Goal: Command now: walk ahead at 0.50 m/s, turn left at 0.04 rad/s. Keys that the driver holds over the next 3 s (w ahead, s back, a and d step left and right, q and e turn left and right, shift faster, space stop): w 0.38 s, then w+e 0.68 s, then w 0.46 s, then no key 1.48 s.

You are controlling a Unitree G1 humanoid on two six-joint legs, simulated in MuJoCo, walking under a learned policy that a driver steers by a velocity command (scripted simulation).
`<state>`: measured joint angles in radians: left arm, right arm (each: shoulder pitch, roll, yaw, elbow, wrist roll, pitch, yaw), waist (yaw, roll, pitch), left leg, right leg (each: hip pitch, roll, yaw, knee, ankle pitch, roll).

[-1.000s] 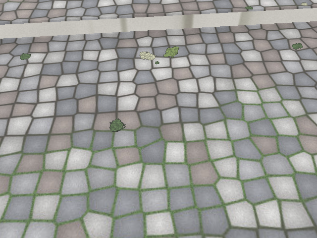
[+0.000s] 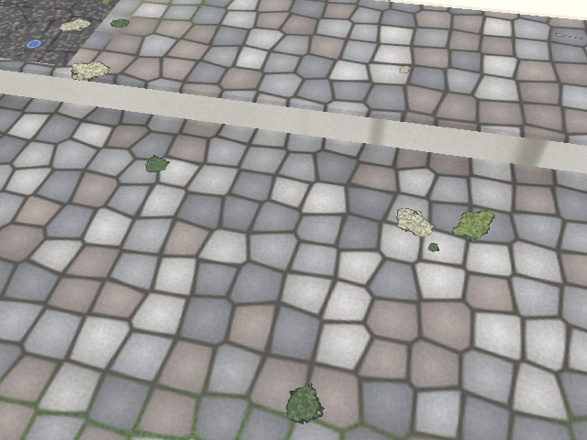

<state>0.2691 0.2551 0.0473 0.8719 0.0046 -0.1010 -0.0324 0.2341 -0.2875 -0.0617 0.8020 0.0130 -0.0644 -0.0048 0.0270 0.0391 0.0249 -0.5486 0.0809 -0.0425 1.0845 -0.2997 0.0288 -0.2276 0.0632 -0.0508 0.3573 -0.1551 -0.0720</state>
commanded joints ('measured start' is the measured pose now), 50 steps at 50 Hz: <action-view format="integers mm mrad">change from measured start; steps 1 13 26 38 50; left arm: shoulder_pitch -24 108 25 -282 -20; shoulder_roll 156 199 100 50 140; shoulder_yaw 32 45 26 8 60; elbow -49 37 -12 -156 -168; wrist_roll -4 -27 -37 -23 -20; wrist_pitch -15 36 48 44 32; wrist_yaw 13 35 35 -15 4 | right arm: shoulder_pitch -5 -274 -18 102 -66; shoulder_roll -57 -55 -77 -136 -127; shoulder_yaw -14 -1 -22 -38 -23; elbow -65 -153 -23 65 -58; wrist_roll -9 5 -27 -11 -6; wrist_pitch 0 -31 -56 -18 -85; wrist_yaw -5 42 24 -13 0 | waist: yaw -25 37 -14 -110 4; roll -101 -116 40 -7 -29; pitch -23 32 -33 69 -105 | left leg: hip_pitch -120 -67 386 619 -163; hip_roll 63 -16 166 186 25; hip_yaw -21 31 -104 189 -44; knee -105 -578 -951 -927 116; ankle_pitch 106 270 252 471 -67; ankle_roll -31 11 183 122 -15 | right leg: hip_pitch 74 288 -396 -513 241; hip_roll -287 -322 -206 -157 -275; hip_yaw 250 149 163 47 469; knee -223 -128 759 282 -78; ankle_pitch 186 300 -80 197 124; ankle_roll -178 -103 54 36 -239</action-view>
